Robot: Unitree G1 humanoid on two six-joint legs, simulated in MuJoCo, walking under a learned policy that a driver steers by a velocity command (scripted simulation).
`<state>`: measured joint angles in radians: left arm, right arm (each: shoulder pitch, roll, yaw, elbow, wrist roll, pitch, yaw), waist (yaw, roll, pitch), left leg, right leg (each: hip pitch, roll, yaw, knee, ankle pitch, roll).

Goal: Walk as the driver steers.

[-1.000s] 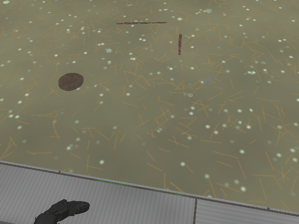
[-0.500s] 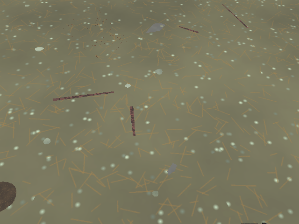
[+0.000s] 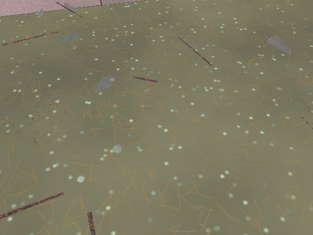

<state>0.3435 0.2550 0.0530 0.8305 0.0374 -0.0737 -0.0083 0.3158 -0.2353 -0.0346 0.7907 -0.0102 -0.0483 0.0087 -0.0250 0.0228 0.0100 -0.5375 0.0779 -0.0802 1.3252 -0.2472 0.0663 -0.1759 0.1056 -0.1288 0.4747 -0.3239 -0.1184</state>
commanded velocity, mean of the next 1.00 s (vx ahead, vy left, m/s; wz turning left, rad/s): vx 0.39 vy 0.00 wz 0.22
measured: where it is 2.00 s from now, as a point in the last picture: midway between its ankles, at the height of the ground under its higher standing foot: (130, 212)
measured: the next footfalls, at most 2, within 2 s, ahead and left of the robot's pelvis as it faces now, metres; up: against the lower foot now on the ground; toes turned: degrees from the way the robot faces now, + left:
left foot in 0.26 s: +0.46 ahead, +0.09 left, +0.00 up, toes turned +14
right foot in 0.64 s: +0.74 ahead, +0.08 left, +0.00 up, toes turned +34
